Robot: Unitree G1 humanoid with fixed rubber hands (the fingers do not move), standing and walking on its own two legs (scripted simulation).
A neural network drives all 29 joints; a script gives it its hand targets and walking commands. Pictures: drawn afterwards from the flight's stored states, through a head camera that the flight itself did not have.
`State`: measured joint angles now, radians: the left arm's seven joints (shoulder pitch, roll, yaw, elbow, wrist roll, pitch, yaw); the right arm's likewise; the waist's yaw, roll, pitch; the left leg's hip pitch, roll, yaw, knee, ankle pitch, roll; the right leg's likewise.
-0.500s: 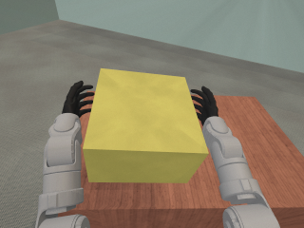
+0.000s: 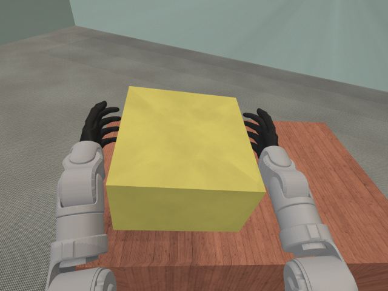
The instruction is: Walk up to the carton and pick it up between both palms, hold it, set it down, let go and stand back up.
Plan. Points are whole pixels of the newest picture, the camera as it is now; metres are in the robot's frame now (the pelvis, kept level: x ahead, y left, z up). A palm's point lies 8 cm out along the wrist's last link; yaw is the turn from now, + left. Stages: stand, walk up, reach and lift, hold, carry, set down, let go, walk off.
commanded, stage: hold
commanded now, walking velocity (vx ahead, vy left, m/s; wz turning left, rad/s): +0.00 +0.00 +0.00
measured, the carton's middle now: (181, 156) +0.37 +0.01 +0.14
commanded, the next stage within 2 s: set down in 1.48 s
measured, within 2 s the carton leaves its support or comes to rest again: neither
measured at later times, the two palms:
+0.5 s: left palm (94, 142) +0.35 +0.17 +0.19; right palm (267, 147) +0.36 -0.17 +0.17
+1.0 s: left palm (93, 143) +0.35 +0.18 +0.19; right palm (267, 149) +0.36 -0.17 +0.17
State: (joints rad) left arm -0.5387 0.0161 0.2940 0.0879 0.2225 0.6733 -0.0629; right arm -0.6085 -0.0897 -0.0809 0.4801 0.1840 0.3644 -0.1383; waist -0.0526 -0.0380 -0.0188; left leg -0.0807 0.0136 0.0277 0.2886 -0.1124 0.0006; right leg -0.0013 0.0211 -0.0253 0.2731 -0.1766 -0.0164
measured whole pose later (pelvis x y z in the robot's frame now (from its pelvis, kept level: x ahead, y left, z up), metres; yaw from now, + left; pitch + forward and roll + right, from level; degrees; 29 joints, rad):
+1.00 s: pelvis +0.00 +0.00 +0.00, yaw +0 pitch -6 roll +0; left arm -0.53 0.02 0.29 0.08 0.22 0.67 -0.07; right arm -0.59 -0.09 -0.08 0.47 0.19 0.35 -0.14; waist -0.06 -0.03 -0.02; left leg -0.08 0.01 0.02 0.29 -0.11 0.00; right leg 0.00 0.02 -0.03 0.27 -0.17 -0.02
